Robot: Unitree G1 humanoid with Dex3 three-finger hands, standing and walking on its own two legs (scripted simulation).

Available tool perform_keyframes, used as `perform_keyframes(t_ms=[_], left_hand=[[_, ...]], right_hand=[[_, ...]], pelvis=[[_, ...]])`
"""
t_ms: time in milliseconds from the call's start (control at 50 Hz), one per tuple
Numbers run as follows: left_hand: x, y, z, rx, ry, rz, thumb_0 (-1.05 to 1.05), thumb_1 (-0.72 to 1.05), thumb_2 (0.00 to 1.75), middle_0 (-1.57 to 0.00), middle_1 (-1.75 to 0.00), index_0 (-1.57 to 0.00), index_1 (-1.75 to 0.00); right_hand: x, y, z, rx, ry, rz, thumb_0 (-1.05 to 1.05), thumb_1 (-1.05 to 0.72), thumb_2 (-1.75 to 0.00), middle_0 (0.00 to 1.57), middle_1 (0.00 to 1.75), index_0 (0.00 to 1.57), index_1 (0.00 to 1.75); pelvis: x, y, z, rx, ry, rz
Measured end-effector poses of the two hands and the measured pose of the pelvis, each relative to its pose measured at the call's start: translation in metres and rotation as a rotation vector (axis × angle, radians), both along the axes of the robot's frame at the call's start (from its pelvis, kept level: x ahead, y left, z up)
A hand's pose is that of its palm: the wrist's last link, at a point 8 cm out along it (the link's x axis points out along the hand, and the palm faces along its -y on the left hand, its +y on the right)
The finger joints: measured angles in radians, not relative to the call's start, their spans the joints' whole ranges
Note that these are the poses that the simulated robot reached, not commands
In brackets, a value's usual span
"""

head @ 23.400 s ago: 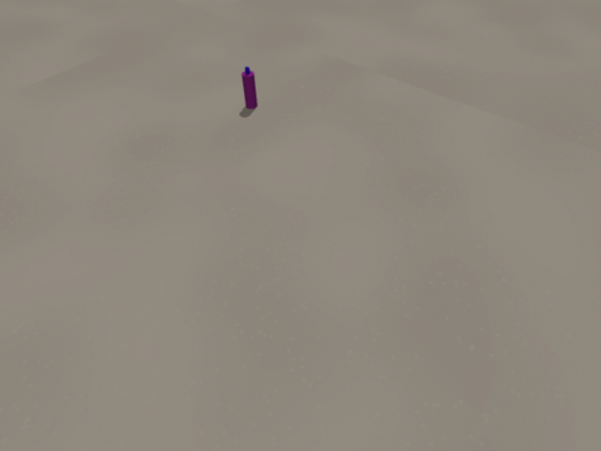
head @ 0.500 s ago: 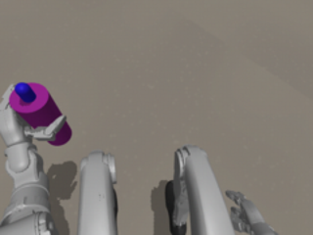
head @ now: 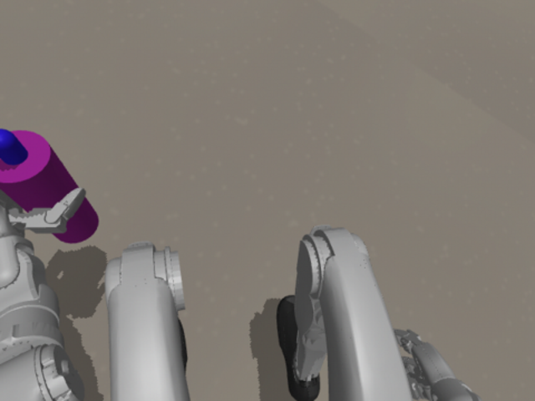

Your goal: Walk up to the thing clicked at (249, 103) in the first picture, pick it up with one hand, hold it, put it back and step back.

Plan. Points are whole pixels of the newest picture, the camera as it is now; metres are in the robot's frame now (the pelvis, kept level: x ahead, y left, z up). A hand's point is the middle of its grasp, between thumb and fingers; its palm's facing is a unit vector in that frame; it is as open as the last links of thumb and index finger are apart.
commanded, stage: crouch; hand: left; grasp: from the side
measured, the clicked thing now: (45, 189) +0.41 +0.28 -0.08
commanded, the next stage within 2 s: lower in 0.22 s
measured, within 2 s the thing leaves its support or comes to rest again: neither
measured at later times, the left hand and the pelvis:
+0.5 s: hand (55, 196) +0.41 +0.29 -0.12, palm faces +0.34 -0.94 -0.03, open 10.1 cm; pelvis +0.00 +0.01 -0.02, yaw -2 degrees
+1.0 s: hand (67, 200) +0.42 +0.29 -0.17, palm faces +0.33 -0.94 -0.02, open 10.1 cm; pelvis +0.00 +0.01 -0.04, yaw -6 degrees
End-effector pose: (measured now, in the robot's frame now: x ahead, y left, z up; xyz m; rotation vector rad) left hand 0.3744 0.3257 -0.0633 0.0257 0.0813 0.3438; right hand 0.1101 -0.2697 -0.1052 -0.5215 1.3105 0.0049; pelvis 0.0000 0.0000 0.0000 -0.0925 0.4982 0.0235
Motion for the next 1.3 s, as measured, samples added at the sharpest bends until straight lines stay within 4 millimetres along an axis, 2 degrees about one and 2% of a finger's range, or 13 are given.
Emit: perform_keyframes(t_ms=[440, 740, 1040, 1300], left_hand=[[0.002, 0.005, -0.043, -0.007, 0.017, -0.009, 0.03, -0.37, 1.09, -0.75, -1.05, -0.68, -1.04], [0.006, 0.005, -0.091, -0.026, 0.034, -0.020, 0.03, -0.37, 1.10, -0.76, -1.05, -0.68, -1.03], [0.012, 0.010, -0.109, -0.022, 0.014, -0.005, 0.03, -0.37, 1.10, -0.76, -1.04, -0.69, -1.03], [0.008, 0.007, -0.126, -0.031, 0.013, 0.001, 0.03, -0.38, 1.10, -0.76, -1.04, -0.69, -1.03]], right_hand=[[0.009, 0.004, -0.011, -0.038, 0.031, 0.072, 0.00, -0.94, -0.91, 0.20, 0.30, 0.21, 0.30], [0.009, 0.007, -0.006, -0.097, 0.078, 0.179, 0.00, -0.94, -0.91, 0.20, 0.30, 0.21, 0.30], [0.013, 0.010, 0.006, -0.149, 0.084, 0.267, 0.00, -0.95, -0.91, 0.20, 0.30, 0.21, 0.30], [0.015, 0.016, 0.013, -0.174, 0.079, 0.345, 0.00, -0.94, -0.90, 0.20, 0.30, 0.21, 0.30]], pelvis=[[0.003, 0.005, -0.022, -0.036, -0.040, -0.019], [0.002, 0.009, -0.035, -0.074, -0.098, -0.041], [-0.003, 0.014, -0.040, -0.116, -0.150, -0.053], [-0.008, 0.017, -0.046, -0.137, -0.201, -0.065]])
